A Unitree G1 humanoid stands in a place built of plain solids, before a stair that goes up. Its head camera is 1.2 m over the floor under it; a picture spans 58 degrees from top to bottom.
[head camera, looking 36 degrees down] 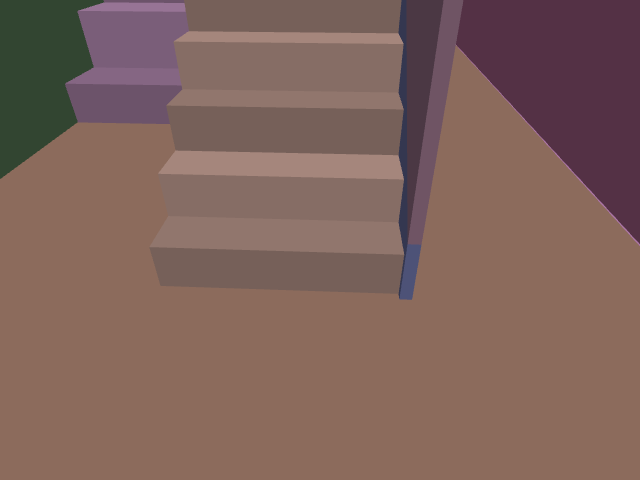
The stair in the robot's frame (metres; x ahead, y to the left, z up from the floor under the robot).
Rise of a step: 0.20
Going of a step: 0.22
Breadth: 0.98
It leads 3 degrees to the right of straight ahead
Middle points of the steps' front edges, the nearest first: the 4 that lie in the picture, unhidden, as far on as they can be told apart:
1.30 0.17 0.20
1.52 0.16 0.40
1.74 0.15 0.60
1.96 0.14 0.80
